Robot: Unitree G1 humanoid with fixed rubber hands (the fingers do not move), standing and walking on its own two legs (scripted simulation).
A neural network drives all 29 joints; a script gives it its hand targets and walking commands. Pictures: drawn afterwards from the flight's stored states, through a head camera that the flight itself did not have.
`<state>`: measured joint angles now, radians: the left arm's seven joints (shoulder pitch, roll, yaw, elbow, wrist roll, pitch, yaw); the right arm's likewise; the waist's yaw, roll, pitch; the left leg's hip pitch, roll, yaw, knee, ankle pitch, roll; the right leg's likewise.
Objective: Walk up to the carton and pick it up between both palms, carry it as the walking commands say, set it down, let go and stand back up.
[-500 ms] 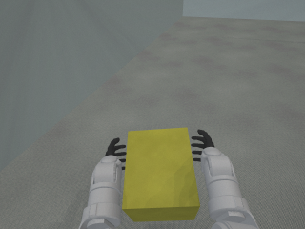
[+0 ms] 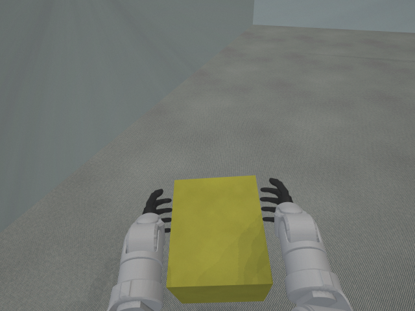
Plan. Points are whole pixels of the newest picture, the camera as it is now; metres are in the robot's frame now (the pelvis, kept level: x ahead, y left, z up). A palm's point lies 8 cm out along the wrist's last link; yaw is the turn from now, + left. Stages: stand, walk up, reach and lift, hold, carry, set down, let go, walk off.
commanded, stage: reach and lift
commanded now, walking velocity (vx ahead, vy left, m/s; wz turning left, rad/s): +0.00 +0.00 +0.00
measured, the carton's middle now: (218, 239) +0.31 +0.00 -0.04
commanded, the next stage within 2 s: hold in 0.18 s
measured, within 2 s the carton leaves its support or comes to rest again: neither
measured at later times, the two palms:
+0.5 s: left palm (148, 228) +0.28 +0.14 +0.05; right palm (286, 219) +0.29 -0.14 +0.06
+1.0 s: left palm (148, 229) +0.28 +0.14 +0.05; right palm (286, 218) +0.29 -0.14 +0.06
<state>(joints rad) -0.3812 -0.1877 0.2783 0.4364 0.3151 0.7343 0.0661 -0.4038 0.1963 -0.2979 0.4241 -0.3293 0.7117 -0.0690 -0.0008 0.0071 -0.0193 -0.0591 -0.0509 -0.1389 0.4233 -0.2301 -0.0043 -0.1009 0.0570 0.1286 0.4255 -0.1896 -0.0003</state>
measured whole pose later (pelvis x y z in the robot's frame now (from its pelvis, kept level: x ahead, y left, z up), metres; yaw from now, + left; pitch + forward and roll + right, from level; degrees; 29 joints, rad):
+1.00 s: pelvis -0.01 +0.00 +0.00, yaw +0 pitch -8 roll +0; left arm -0.33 -0.17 0.23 0.40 0.29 0.77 0.05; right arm -0.35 0.18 -0.25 0.38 -0.31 0.75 -0.05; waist -0.01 0.01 -0.03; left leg -0.07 -0.05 -0.13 0.43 -0.23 0.00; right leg -0.10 0.05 0.12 0.43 -0.19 0.00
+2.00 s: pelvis +0.34 -0.03 -0.01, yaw -2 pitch +5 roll +0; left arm -0.44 -0.21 0.14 -0.14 0.16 1.24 0.24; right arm -0.43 0.21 -0.18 -0.16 -0.13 1.20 -0.32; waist -0.01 0.01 0.00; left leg -0.28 0.05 0.10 0.76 -0.54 -0.02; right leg -0.40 0.00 -0.20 0.51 -0.21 -0.09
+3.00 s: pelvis +0.50 -0.01 -0.01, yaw -4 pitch +6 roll -1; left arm -0.39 -0.19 0.11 -0.12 0.16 1.23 0.24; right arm -0.40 0.19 -0.15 -0.11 -0.13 1.20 -0.32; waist 0.00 0.01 -0.07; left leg -0.21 0.04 0.17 0.53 -0.38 0.02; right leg -0.30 -0.02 -0.14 0.60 -0.33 -0.03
